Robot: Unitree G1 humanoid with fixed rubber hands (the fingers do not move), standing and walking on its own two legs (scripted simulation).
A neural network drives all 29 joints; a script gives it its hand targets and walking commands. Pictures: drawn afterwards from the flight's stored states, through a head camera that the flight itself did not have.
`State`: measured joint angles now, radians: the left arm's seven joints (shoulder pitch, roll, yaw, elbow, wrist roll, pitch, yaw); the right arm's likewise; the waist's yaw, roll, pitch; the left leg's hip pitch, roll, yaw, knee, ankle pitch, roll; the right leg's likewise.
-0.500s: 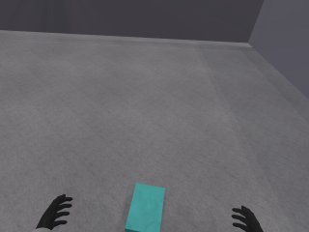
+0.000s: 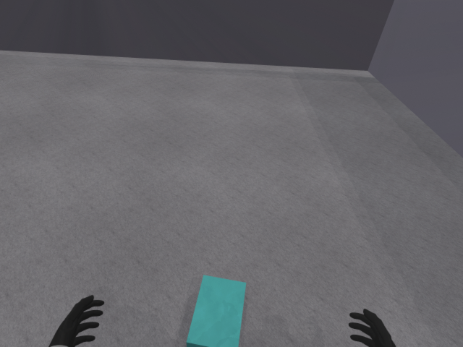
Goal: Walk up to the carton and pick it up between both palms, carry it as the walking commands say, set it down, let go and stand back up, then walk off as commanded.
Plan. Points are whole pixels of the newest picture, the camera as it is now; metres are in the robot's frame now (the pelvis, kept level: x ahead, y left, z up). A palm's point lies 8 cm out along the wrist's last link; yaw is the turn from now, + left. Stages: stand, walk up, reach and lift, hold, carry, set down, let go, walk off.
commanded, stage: stand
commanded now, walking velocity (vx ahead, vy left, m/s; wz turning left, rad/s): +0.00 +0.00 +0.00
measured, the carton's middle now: (218, 317) +0.48 +0.04 -0.69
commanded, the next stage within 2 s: walk off in 0.44 s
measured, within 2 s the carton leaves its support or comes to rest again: neither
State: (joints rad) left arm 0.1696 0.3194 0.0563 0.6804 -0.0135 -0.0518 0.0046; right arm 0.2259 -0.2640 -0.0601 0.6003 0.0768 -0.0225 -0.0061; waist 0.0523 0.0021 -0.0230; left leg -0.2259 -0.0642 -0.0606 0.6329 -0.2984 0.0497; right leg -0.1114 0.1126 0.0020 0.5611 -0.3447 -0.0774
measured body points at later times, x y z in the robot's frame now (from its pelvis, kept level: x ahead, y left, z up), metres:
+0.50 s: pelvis -0.01 +0.00 +0.00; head -0.05 +0.02 +0.45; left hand +0.14 +0.30 -0.08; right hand +0.15 -0.27 -0.06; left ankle +0.03 +0.09 -0.73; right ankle -0.02 -0.07 -0.73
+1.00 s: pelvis -0.01 +0.05 +0.01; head -0.01 +0.05 +0.46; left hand +0.09 +0.36 -0.09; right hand +0.14 -0.21 -0.10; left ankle -0.02 +0.19 -0.66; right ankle -0.02 -0.07 -0.73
